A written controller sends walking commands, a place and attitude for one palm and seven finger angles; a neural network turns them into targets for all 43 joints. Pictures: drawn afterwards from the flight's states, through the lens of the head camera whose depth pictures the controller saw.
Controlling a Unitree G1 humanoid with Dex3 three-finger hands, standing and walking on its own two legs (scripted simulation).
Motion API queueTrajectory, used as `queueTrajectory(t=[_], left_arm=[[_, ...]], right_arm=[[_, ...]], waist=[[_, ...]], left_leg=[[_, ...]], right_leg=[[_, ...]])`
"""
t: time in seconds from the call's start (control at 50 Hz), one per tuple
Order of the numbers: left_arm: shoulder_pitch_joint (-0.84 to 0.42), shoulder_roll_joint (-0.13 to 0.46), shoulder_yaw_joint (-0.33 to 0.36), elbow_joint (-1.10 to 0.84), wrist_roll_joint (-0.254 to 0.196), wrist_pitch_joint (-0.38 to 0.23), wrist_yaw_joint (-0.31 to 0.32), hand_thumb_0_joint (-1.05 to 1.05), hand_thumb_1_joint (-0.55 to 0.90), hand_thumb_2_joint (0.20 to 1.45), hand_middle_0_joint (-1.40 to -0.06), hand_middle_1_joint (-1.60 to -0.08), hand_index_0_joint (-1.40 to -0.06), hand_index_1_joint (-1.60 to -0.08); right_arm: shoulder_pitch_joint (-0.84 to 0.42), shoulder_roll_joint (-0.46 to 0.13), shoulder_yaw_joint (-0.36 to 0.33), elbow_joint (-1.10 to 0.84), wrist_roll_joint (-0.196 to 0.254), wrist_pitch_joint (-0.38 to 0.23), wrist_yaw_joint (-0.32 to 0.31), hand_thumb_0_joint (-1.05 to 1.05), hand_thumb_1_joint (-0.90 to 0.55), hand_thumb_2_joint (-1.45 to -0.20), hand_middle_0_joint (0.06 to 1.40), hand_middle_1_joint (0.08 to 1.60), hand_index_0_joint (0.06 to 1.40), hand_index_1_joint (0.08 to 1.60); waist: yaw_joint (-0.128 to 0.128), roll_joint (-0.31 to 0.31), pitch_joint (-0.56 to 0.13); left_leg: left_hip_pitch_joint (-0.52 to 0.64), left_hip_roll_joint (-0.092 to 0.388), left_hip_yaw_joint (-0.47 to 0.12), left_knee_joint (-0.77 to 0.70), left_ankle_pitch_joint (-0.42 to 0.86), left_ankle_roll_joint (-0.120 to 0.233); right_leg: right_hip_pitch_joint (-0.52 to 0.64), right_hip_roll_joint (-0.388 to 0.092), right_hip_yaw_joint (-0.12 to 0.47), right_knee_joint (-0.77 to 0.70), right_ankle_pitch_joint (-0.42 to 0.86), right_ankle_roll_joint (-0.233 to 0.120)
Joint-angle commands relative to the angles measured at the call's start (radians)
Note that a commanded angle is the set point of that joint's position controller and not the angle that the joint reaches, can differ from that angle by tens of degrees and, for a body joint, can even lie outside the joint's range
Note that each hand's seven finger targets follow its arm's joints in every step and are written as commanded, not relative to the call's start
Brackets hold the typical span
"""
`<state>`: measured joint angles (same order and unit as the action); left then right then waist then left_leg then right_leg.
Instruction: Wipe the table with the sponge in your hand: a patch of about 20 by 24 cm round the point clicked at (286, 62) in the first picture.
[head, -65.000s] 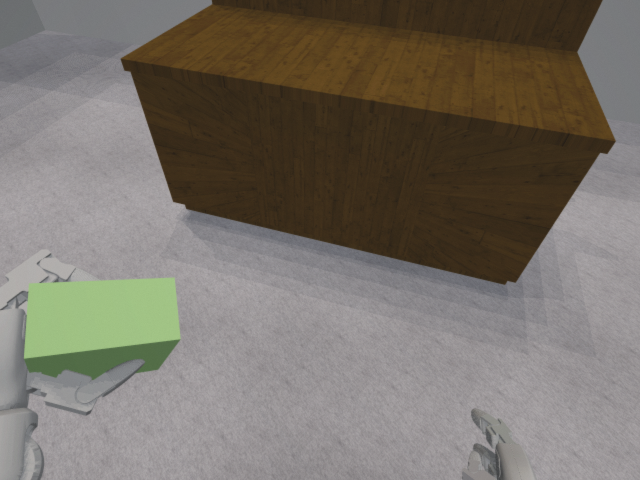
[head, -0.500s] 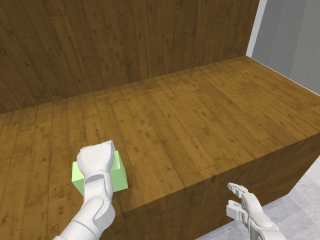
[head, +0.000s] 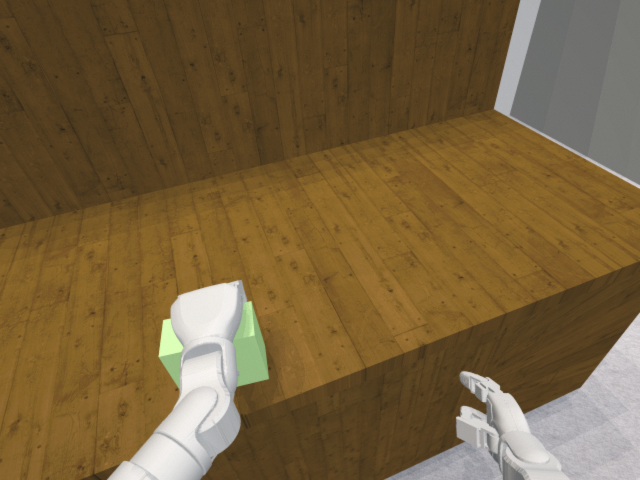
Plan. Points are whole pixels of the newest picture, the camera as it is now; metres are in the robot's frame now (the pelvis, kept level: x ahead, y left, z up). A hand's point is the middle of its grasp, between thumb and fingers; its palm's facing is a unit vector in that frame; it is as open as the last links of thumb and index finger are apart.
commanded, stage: slide across to the third lane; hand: left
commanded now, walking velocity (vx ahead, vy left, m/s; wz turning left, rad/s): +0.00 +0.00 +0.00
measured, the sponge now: (221, 357) +0.28 +0.20 -0.01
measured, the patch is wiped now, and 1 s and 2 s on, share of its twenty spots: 0.80 0.90 0.95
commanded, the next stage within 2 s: wipe forward along the third lane in 0.28 s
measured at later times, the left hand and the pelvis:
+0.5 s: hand (266, 322) +0.32 +0.13 +0.04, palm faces -0.02 -0.07 -1.00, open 9.7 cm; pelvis -0.01 -0.02 +0.00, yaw +0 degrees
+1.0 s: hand (268, 301) +0.35 +0.14 +0.04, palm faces -0.05 -0.05 -1.00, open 9.7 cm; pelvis -0.02 -0.03 +0.00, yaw -1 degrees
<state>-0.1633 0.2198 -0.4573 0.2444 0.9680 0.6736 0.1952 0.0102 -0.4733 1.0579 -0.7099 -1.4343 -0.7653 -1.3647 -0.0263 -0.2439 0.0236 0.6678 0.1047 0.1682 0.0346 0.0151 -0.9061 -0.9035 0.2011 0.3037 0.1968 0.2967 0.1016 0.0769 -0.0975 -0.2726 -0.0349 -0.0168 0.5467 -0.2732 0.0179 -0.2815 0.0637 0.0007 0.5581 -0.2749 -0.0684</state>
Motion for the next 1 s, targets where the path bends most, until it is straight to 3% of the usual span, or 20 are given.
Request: queueTrajectory(t=[0.0, 0.04, 0.08, 0.12, 0.24, 0.28, 0.36, 0.38, 0.46, 0.48, 0.56, 0.58, 0.64, 0.68, 0.74, 0.78, 0.82, 0.86, 0.88, 0.98], left_arm=[[-0.341, -0.074, -0.010, -0.135, -0.030, -0.055, 0.028, 0.000, 0.100, 1.300, -1.200, -1.600, -1.200, -1.600], [-0.347, -0.112, -0.034, -0.089, -0.036, -0.052, 0.036, 0.000, 0.100, 1.300, -1.200, -1.600, -1.200, -1.600], [-0.378, -0.073, 0.009, -0.071, -0.037, -0.050, 0.050, 0.000, 0.100, 1.300, -1.200, -1.600, -1.200, -1.600], [-0.410, -0.138, -0.047, -0.038, -0.035, -0.042, 0.056, 0.000, 0.100, 1.300, -1.200, -1.600, -1.200, -1.600], [-0.461, -0.153, -0.039, 0.044, -0.035, -0.024, 0.078, 0.000, 0.100, 1.300, -1.200, -1.600, -1.200, -1.600], [-0.475, -0.098, 0.016, 0.045, -0.044, -0.019, 0.086, 0.000, 0.100, 1.300, -1.200, -1.600, -1.200, -1.600], [-0.537, -0.156, -0.029, 0.116, -0.034, 0.000, 0.100, 0.000, 0.100, 1.300, -1.200, -1.600, -1.200, -1.600], [-0.539, -0.115, 0.013, 0.113, -0.048, -0.004, 0.103, 0.000, 0.100, 1.300, -1.200, -1.600, -1.200, -1.600], [-0.594, -0.115, 0.021, 0.228, -0.035, 0.005, 0.110, 0.000, 0.100, 1.300, -1.200, -1.600, -1.200, -1.600], [-0.593, -0.068, 0.069, 0.231, -0.040, -0.001, 0.109, 0.000, 0.100, 1.300, -1.200, -1.600, -1.200, -1.600], [-0.649, -0.086, 0.051, 0.321, -0.016, -0.006, 0.108, 0.000, 0.100, 1.300, -1.200, -1.600, -1.200, -1.600], [-0.647, -0.053, 0.087, 0.316, -0.017, -0.014, 0.108, 0.000, 0.100, 1.300, -1.200, -1.600, -1.200, -1.600], [-0.610, -0.089, 0.065, 0.352, -0.020, -0.020, 0.111, 0.000, 0.100, 1.300, -1.200, -1.600, -1.200, -1.600], [-0.597, -0.031, 0.129, 0.367, -0.029, -0.023, 0.115, 0.000, 0.100, 1.300, -1.200, -1.600, -1.200, -1.600], [-0.627, -0.030, 0.118, 0.408, -0.023, -0.023, 0.123, 0.000, 0.100, 1.300, -1.200, -1.600, -1.200, -1.600], [-0.642, 0.018, 0.168, 0.412, -0.021, -0.028, 0.129, 0.000, 0.100, 1.300, -1.200, -1.600, -1.200, -1.600], [-0.679, -0.008, 0.134, 0.443, -0.006, -0.030, 0.130, 0.000, 0.100, 1.300, -1.200, -1.600, -1.200, -1.600], [-0.663, -0.009, 0.138, 0.493, -0.007, -0.030, 0.130, 0.000, 0.100, 1.300, -1.200, -1.600, -1.200, -1.600], [-0.673, 0.036, 0.185, 0.507, -0.014, -0.032, 0.134, 0.000, 0.100, 1.300, -1.200, -1.600, -1.200, -1.600], [-0.748, 0.085, 0.219, 0.548, -0.018, -0.054, 0.144, 0.000, 0.100, 1.300, -1.200, -1.600, -1.200, -1.600]], right_arm=[[-0.263, -0.078, -0.031, -0.176, 0.002, -0.073, -0.002, 0.000, -0.900, -0.900, 0.200, 0.300, 0.200, 0.300], [-0.262, -0.076, -0.032, -0.166, 0.003, -0.075, 0.004, 0.000, -0.900, -0.900, 0.200, 0.300, 0.200, 0.300], [-0.265, -0.082, -0.035, -0.155, 0.000, -0.075, 0.004, 0.000, -0.900, -0.900, 0.200, 0.300, 0.200, 0.300], [-0.269, -0.071, -0.034, -0.154, 0.004, -0.078, 0.010, 0.000, -0.900, -0.900, 0.200, 0.300, 0.200, 0.300], [-0.268, -0.072, -0.037, -0.138, 0.000, -0.070, 0.019, 0.000, -0.900, -0.900, 0.200, 0.300, 0.200, 0.300], [-0.271, -0.076, -0.038, -0.136, -0.004, -0.065, 0.018, 0.000, -0.900, -0.900, 0.200, 0.300, 0.200, 0.300], [-0.274, -0.069, -0.036, -0.125, -0.001, -0.060, 0.018, 0.000, -0.900, -0.900, 0.200, 0.300, 0.200, 0.300], [-0.274, -0.071, -0.037, -0.126, -0.003, -0.060, 0.016, 0.000, -0.900, -0.900, 0.200, 0.300, 0.200, 0.300], [-0.254, -0.074, -0.034, -0.109, -0.003, -0.054, -0.002, 0.000, -0.900, -0.900, 0.200, 0.300, 0.200, 0.300], [-0.254, -0.078, -0.036, -0.105, -0.007, -0.052, -0.009, 0.000, -0.900, -0.900, 0.200, 0.300, 0.200, 0.300], [-0.228, -0.079, -0.033, -0.101, -0.006, -0.044, -0.026, 0.000, -0.900, -0.900, 0.200, 0.300, 0.200, 0.300], [-0.225, -0.081, -0.037, -0.100, -0.008, -0.041, -0.030, 0.000, -0.900, -0.900, 0.200, 0.300, 0.200, 0.300], [-0.202, -0.079, -0.038, -0.111, -0.009, -0.037, -0.030, 0.000, -0.900, -0.900, 0.200, 0.300, 0.200, 0.300], [-0.202, -0.087, -0.040, -0.107, -0.011, -0.032, -0.037, 0.000, -0.900, -0.900, 0.200, 0.300, 0.200, 0.300], [-0.187, -0.087, -0.035, -0.106, -0.009, -0.031, -0.049, 0.000, -0.900, -0.900, 0.200, 0.300, 0.200, 0.300], [-0.182, -0.089, -0.038, -0.103, -0.010, -0.034, -0.055, 0.000, -0.900, -0.900, 0.200, 0.300, 0.200, 0.300], [-0.165, -0.087, -0.035, -0.098, -0.009, -0.032, -0.060, 0.000, -0.900, -0.900, 0.200, 0.300, 0.200, 0.300], [-0.154, -0.088, -0.037, -0.096, -0.010, -0.034, -0.064, 0.000, -0.900, -0.900, 0.200, 0.300, 0.200, 0.300], [-0.152, -0.094, -0.037, -0.092, -0.011, -0.034, -0.068, 0.000, -0.900, -0.900, 0.200, 0.300, 0.200, 0.300], [-0.119, -0.096, -0.036, -0.083, -0.013, -0.044, -0.080, 0.000, -0.900, -0.900, 0.200, 0.300, 0.200, 0.300]], waist=[[-0.033, -0.147, -0.157], [-0.034, -0.166, -0.157], [-0.025, -0.164, -0.174], [-0.037, -0.171, -0.167], [-0.032, -0.175, -0.187], [-0.022, -0.184, -0.199], [-0.037, -0.183, -0.177], [-0.027, -0.183, -0.182], [-0.046, -0.196, -0.162], [-0.037, -0.205, -0.175], [-0.060, -0.185, -0.168], [-0.048, -0.180, -0.191], [-0.052, -0.190, -0.215], [-0.041, -0.197, -0.220], [-0.067, -0.224, -0.167], [-0.052, -0.179, -0.187], [-0.075, -0.183, -0.178], [-0.074, -0.202, -0.177], [-0.065, -0.191, -0.178], [-0.085, -0.205, -0.208]], left_leg=[[0.038, -0.002, -0.043, -0.073, 0.102, 0.025], [0.035, -0.002, -0.042, -0.071, 0.105, 0.023], [0.032, -0.004, -0.041, -0.071, 0.102, 0.021], [0.034, -0.004, -0.035, -0.064, 0.109, 0.021], [0.024, -0.007, -0.021, -0.057, 0.115, 0.019], [0.006, -0.009, -0.022, -0.062, 0.107, 0.017], [0.005, -0.008, -0.011, -0.059, 0.090, 0.015], [-0.008, -0.009, -0.014, -0.066, 0.077, 0.015], [-0.028, -0.011, 0.000, -0.067, 0.053, 0.013], [-0.036, -0.012, -0.004, -0.072, 0.046, 0.013], [-0.051, -0.014, 0.004, -0.067, 0.035, 0.012], [-0.052, -0.013, 0.000, -0.071, 0.043, 0.011], [-0.063, -0.012, 0.009, -0.060, 0.076, 0.012], [-0.080, -0.011, 0.005, -0.066, 0.069, 0.010], [-0.106, -0.010, 0.009, -0.069, 0.035, 0.011], [-0.110, -0.011, 0.006, -0.073, 0.031, 0.009], [-0.113, -0.011, 0.011, -0.068, 0.024, 0.010], [-0.127, -0.011, 0.012, -0.066, 0.012, 0.010], [-0.134, -0.008, 0.006, -0.070, 0.007, 0.009], [-0.164, -0.003, 0.010, -0.061, 0.002, 0.011]], right_leg=[[0.044, -0.026, 0.085, -0.106, 0.123, -0.011], [0.038, -0.028, 0.077, -0.105, 0.129, -0.009], [0.046, -0.026, 0.087, -0.108, 0.128, -0.011], [0.038, -0.032, 0.071, -0.105, 0.137, -0.007], [0.049, -0.036, 0.073, -0.107, 0.162, -0.006], [0.072, -0.036, 0.090, -0.113, 0.165, -0.005], [0.042, -0.041, 0.087, -0.123, 0.128, -0.002], [0.051, -0.040, 0.097, -0.132, 0.112, -0.002], [0.032, -0.047, 0.104, -0.146, 0.088, 0.005], [0.043, -0.045, 0.121, -0.158, 0.075, 0.004], [0.022, -0.053, 0.125, -0.157, 0.067, 0.006], [0.035, -0.048, 0.134, -0.157, 0.080, 0.002], [0.066, -0.055, 0.127, -0.139, 0.166, 0.005], [0.076, -0.053, 0.146, -0.148, 0.168, 0.006], [0.053, -0.061, 0.153, -0.167, 0.112, 0.016], [0.056, -0.059, 0.167, -0.169, 0.096, 0.010], [0.036, -0.060, 0.153, -0.165, 0.082, 0.014], [0.030, -0.062, 0.157, -0.172, 0.055, 0.017], [0.024, -0.059, 0.163, -0.177, 0.034, 0.014], [0.040, -0.069, 0.172, -0.170, 0.038, 0.027]])
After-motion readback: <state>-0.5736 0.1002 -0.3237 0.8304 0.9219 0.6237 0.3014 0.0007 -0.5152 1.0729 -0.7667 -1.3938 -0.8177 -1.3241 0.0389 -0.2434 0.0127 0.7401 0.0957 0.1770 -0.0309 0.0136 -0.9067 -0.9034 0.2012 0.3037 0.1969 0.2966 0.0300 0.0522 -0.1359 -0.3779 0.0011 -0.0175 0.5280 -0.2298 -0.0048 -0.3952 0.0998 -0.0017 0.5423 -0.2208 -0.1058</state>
